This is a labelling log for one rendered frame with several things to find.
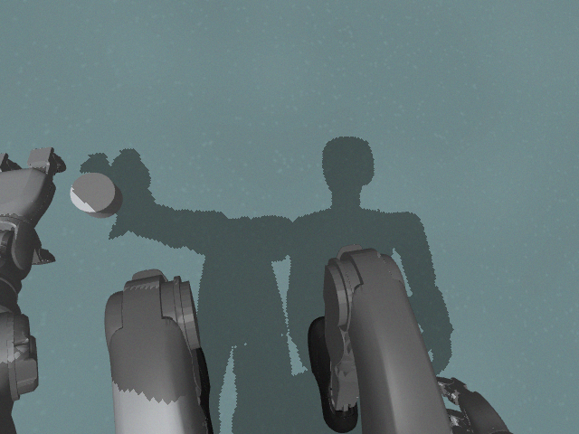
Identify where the right robot foot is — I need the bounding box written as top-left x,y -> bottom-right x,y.
308,316 -> 358,433

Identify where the tin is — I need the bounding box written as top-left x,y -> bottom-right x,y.
71,173 -> 123,218

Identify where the left robot foot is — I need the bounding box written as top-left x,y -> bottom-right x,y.
195,348 -> 214,434

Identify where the right robot hand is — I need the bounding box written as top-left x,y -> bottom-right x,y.
436,376 -> 509,434

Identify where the left robot hand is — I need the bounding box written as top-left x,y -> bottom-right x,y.
0,146 -> 66,265

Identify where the left robot arm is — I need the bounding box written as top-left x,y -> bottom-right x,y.
0,216 -> 39,434

